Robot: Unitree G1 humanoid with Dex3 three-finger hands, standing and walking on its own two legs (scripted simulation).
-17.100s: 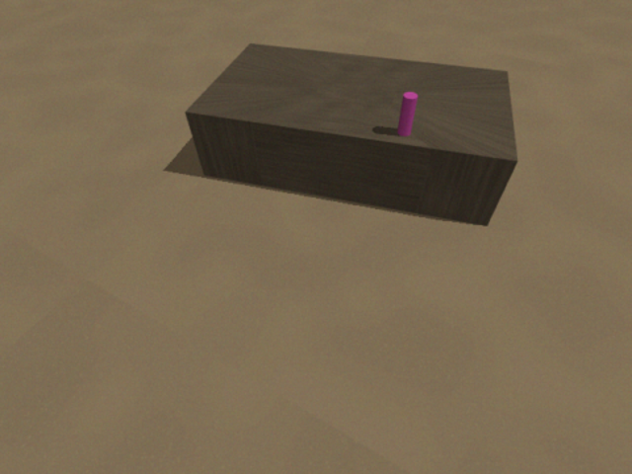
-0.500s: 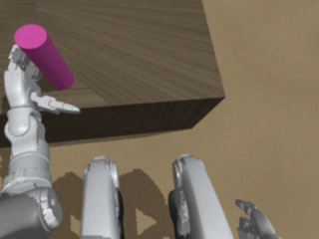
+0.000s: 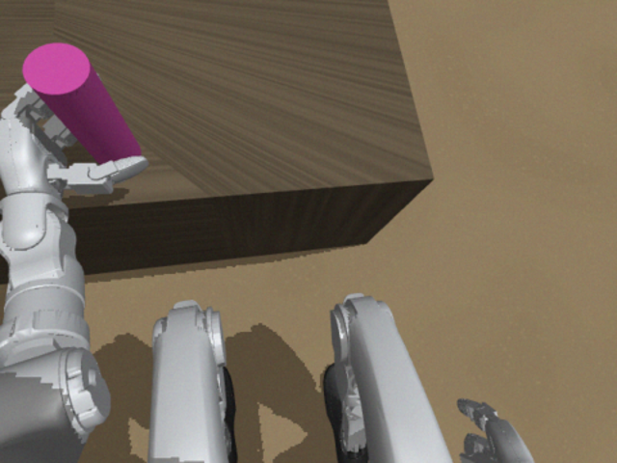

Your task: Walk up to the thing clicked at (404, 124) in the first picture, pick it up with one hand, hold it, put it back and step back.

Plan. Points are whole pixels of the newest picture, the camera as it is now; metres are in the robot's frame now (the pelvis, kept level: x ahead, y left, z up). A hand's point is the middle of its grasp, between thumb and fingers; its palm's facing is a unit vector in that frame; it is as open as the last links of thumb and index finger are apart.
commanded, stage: close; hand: left
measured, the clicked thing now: (93, 119) +0.51 +0.24 +0.01
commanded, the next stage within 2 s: settle in 0.08 s
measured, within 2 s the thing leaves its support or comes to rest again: leaves its support in 0.48 s
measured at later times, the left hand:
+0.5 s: hand (102, 139) +0.49 +0.23 +0.01, palm faces +0.14 -0.99 -0.04, open 7.8 cm
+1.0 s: hand (47, 87) +0.49 +0.25 +0.08, palm faces +0.16 -0.99 -0.03, open 7.6 cm
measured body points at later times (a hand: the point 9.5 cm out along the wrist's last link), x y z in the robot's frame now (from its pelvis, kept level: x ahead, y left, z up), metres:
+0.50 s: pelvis +0.01 +0.00 +0.01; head +0.21 +0.04 +0.41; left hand +0.48 +0.28 +0.01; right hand +0.11 -0.27 -0.12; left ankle +0.09 +0.14 -0.40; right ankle +0.08 -0.12 -0.40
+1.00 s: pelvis +0.02 +0.00 +0.08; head +0.21 +0.05 +0.48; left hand +0.48 +0.30 +0.09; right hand +0.12 -0.26 -0.05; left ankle +0.09 +0.14 -0.40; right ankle +0.08 -0.12 -0.40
